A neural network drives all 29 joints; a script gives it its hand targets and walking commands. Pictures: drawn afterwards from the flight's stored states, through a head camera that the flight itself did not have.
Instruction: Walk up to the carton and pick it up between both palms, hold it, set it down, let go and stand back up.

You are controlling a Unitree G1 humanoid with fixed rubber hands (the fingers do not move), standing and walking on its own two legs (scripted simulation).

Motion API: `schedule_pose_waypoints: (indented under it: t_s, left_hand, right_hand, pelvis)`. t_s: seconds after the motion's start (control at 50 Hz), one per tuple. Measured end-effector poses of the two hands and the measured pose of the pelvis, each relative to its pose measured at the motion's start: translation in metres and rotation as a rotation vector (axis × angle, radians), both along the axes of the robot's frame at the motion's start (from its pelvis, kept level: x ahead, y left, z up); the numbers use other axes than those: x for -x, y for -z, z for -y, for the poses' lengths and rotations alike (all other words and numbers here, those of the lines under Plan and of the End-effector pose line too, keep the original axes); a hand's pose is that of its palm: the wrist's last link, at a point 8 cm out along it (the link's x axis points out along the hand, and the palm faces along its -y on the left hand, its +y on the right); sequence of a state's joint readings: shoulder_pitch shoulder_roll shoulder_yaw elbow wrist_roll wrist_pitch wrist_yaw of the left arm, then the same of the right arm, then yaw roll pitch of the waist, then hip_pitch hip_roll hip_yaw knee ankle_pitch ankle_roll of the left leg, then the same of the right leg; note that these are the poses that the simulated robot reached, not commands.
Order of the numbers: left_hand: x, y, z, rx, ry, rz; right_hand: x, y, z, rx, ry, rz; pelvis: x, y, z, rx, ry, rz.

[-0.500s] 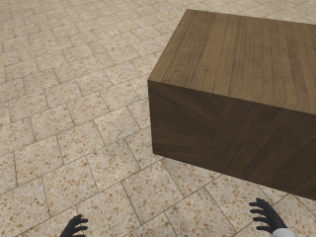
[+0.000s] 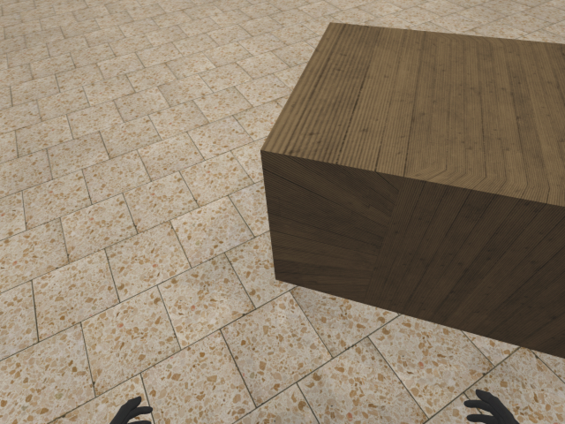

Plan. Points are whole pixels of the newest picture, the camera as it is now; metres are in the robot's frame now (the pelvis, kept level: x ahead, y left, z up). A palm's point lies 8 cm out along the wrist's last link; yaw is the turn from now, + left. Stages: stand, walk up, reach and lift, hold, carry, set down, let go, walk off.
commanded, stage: stand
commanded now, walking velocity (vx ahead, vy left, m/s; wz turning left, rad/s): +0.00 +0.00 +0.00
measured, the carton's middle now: out of the picture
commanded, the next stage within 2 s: walk up in 0.82 s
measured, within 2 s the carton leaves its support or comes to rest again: neither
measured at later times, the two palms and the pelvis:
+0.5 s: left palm out of the picture +0.07 +0.27 -0.11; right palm out of the picture +0.08 -0.30 -0.11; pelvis +0.00 -0.01 +0.01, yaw +1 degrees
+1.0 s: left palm out of the picture +0.07 +0.27 -0.11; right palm out of the picture +0.07 -0.31 -0.12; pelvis +0.00 -0.02 +0.01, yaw +1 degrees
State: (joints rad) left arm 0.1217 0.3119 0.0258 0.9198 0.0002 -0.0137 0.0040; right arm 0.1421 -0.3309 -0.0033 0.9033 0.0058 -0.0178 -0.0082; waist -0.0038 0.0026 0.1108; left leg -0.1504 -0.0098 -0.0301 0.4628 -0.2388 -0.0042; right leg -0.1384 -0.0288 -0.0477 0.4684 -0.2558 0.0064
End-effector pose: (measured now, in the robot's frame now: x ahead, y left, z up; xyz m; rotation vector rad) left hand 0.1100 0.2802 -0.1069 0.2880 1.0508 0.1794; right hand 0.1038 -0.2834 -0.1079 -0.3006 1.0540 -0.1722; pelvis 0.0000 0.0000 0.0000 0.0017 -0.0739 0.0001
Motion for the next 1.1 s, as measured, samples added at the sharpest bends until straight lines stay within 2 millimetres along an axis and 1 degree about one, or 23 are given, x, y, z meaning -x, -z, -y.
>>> schedule_pose_waypoints:
  t_s: [0.08, 0.22, 0.34, 0.48, 0.74, 0.9, 1.02, 1.06, 1.1]
  left_hand:
    - [0.007, 0.002, 0.003, 0.007, -0.008, -0.029]
    - [0.019, 0.005, 0.006, 0.010, -0.026, -0.060]
    - [0.030, 0.007, 0.008, 0.010, -0.049, -0.091]
    - [0.036, 0.007, 0.008, 0.001, -0.058, -0.108]
    - [0.038, 0.004, 0.010, -0.001, -0.070, -0.103]
    - [0.041, 0.006, 0.013, 0.000, -0.071, -0.119]
    - [0.040, 0.005, 0.013, 0.000, -0.072, -0.117]
    - [0.036, 0.006, 0.011, 0.001, -0.050, -0.114]
    - [0.030, 0.007, 0.010, -0.013, -0.022, -0.116]
  right_hand:
    - [0.009, 0.002, 0.004, 0.005, 0.012, -0.031]
    - [0.018, 0.003, 0.011, 0.010, 0.023, -0.066]
    - [0.023, 0.003, 0.015, 0.015, 0.026, -0.090]
    - [0.025, 0.005, 0.013, 0.005, 0.030, -0.098]
    - [0.025, 0.007, 0.018, 0.009, 0.028, -0.108]
    - [0.031, 0.008, 0.022, 0.012, 0.038, -0.125]
    - [0.035, 0.008, 0.024, 0.018, 0.036, -0.135]
    - [0.035, 0.007, 0.031, 0.050, 0.043, -0.109]
    - [0.040, 0.004, 0.045, 0.099, 0.056, -0.083]
  pelvis:
    - [0.000, -0.001, 0.002, -0.001, -0.001, -0.002]
    - [0.001, -0.004, 0.006, -0.002, -0.004, -0.007]
    - [0.002, -0.005, 0.009, -0.001, -0.006, -0.009]
    - [0.002, -0.006, 0.012, 0.000, -0.010, -0.011]
    - [0.003, -0.006, 0.015, -0.001, -0.013, -0.014]
    - [0.002, -0.006, 0.017, 0.000, -0.013, -0.010]
    - [0.001, -0.006, 0.018, -0.002, -0.013, -0.012]
    - [0.002, -0.002, 0.020, -0.017, 0.008, -0.021]
    - [0.003, 0.003, 0.026, -0.037, 0.029, -0.026]
